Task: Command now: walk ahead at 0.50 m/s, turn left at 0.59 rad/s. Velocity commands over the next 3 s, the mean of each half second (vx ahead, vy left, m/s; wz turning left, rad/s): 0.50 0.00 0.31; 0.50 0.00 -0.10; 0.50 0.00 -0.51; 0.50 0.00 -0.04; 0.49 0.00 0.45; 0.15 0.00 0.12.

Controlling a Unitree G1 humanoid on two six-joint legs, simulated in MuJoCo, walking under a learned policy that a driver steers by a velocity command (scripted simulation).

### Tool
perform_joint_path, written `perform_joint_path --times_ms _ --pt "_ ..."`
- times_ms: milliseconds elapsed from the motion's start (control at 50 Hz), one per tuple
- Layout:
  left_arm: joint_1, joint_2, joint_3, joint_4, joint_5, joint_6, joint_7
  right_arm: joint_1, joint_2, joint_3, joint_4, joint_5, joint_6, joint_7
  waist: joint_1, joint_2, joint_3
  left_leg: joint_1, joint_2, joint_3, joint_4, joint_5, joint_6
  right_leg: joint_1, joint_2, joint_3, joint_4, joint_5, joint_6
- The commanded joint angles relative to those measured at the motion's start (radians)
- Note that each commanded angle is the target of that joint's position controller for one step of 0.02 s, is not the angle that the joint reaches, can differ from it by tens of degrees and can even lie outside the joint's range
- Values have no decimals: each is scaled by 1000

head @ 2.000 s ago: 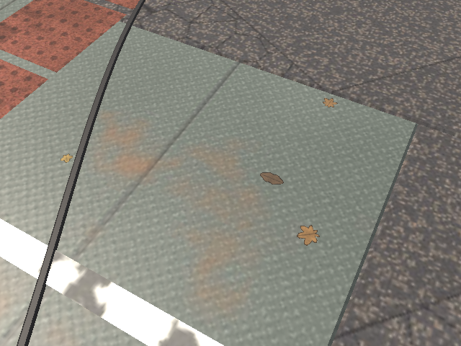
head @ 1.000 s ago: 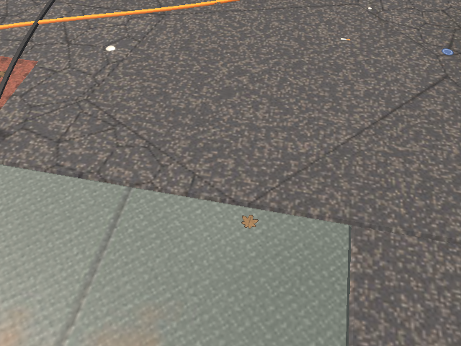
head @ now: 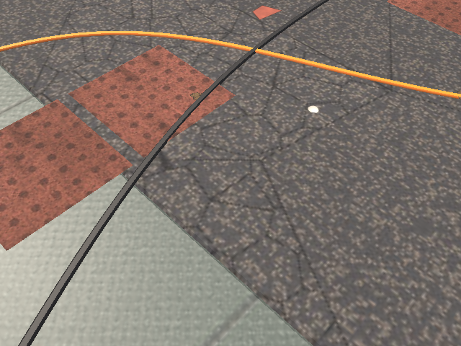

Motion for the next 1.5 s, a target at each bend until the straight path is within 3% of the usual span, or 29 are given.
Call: perform_joint_path --times_ms 20,160,240,260,280,300,320,340,380,460,580,680,740,780,800,820,840,880,920,1100,1220,1280,1320,1340,1360,1380,1400,1440,1500 --pt "-62 69 12 -76 -2 1 -3 48 -146 -31 -54 1 -17 -3 -9 83 -7 23 247 -234 -107 331 111 -52 34 -35 -113 114 13" --pt "-215 66 -7 -140 -13 -25 -18 138 -144 -23 -37 -13 -21 -21 -65 108 3 164 285 -258 -41 473 76 5 93 -50 -371 192 -40" --pt "63 126 20 -59 -17 -44 4 68 -180 -24 -38 -18 -31 -23 78 95 -92 139 255 -207 216 773 8 402 174 -81 -509 82 -118" --pt "204 163 32 -29 -6 -55 18 68 -157 -17 -43 -15 -35 -17 141 56 -185 32 207 -171 429 634 -9 617 88 -1 -525 62 -153" --pt "326 250 48 -29 17 -57 31 125 -65 6 -75 3 -40 -14 146 -98 -328 -172 108 -95 749 215 -40 848 -173 350 -552 -86 -222" --pt "303 281 63 0 -3 -41 20 225 -78 1 -66 12 -37 -12 78 -291 -361 -388 -12 -69 941 -315 -56 902 -297 766 -714 -102 -327" --pt "195 186 46 -25 -23 -32 11 160 -124 -2 -48 -19 -26 -17 50 -92 -183 -469 70 -104 1000 -245 -50 758 -261 670 -728 -212 -317" --pt "133 116 29 -33 -29 -36 6 64 -118 1 -60 -26 -25 -7 54 8 -83 -463 105 -96 959 -172 -53 632 -206 502 -739 -177 -298" --pt "121 81 15 -4 -22 -47 8 10 -92 8 -80 -34 -16 6 23 -21 -21 -424 160 -75 846 -125 -61 515 -113 305 -780 10 -247" --pt "191 98 17 50 -39 -78 0 -2 -66 19 -76 -44 5 22 5 -51 -36 -434 183 -19 779 -70 -89 512 -74 171 -822 231 -257" --pt "275 100 16 105 -43 -73 -2 -262 -26 48 -153 -36 1 33 59 -43 14 -504 226 69 474 130 -130 549 -21 46 -866 317 -241" --pt "340 124 19 144 -35 -66 5 -375 -35 54 -184 -29 -6 28 89 -47 22 -439 196 99 297 149 -105 637 -62 34 -817 417 -228" --pt "330 136 21 159 -31 -58 14 -342 -55 44 -179 -33 -15 18 57 -46 11 -342 162 102 230 52 -65 688 -88 44 -715 591 -212" --pt "312 136 18 162 -36 -51 15 -100 -93 22 -98 -48 -35 1 -52 0 -118 -17 134 97 127 66 -24 621 -28 6 -431 685 -181" --pt "295 97 4 124 -44 -55 13 81 -170 1 -68 -71 -45 -14 -119 96 -251 246 345 -120 110 -22 27 429 26 -27 -153 393 -161" --pt "415 -9 -17 105 -71 -51 14 102 -260 -24 -64 -73 -35 -16 -59 320 -351 451 610 -539 9 -89 129 100 193 -91 161 -300 -127" --pt "356 120 16 130 -40 -37 25 56 -192 -14 -73 -36 -25 -11 -61 143 -271 342 577 -554 -27 -153 112 35 149 16 239 -293 -143" --pt "270 81 15 117 -43 -36 11 -79 -84 16 -80 -29 -34 -5 -4 96 -72 112 482 -280 -103 -42 55 53 77 29 181 -142 -142" --pt "277 63 17 130 -22 -11 -3 -102 -49 25 -65 -24 -48 -13 35 129 -30 12 413 -126 -149 56 5 110 51 17 139 -92 -122" --pt "39 20 13 45 -19 20 -38 7 -57 16 4 -16 -71 -22 30 94 35 51 374 145 -193 284 -2 -55 38 -36 -45 165 -83" --pt "-134 9 -5 -29 -11 14 -53 88 -86 10 51 -19 -59 -34 -13 94 64 177 407 248 -135 475 -18 -1 75 -149 -303 175 -134" --pt "-96 29 4 -31 -7 15 -46 76 -119 2 58 -23 -43 -44 21 122 20 248 420 296 16 851 -31 108 148 -201 -345 37 -192" --pt "48 62 24 6 -7 9 -34 62 -151 -7 56 -25 -24 -45 86 135 -72 246 424 308 271 999 -31 278 218 -213 -379 -63 -244" --pt "194 91 43 52 0 -1 -23 48 -156 -9 46 -20 -16 -42 155 96 -151 149 408 321 498 866 -51 481 238 -183 -469 -32 -278" --pt "315 189 76 78 9 -3 -7 52 -113 2 12 -22 -19 -37 193 -16 -245 -84 366 318 807 433 -83 722 40 86 -511 -129 -335" --pt "248 284 99 50 -15 10 -3 41 -45 9 -66 -8 -30 -15 115 -230 -301 -524 113 202 1161 -344 -148 961 -202 674 -660 -102 -498" --pt "256 263 95 48 -35 22 1 -85 -112 2 -93 -22 -44 -11 157 -30 -243 -639 166 22 1165 -272 -138 919 -196 628 -717 -29 -480" --pt "169 163 69 60 -39 14 12 -86 -88 9 -88 -6 -63 -10 67 75 -48 -581 248 16 989 -131 -132 662 -129 393 -738 190 -400" --pt "119 120 50 50 -49 -17 15 -46 -70 11 -80 -49 -11 -6 0 51 -47 -437 270 14 852 -117 -166 513 -17 242 -758 361 -351"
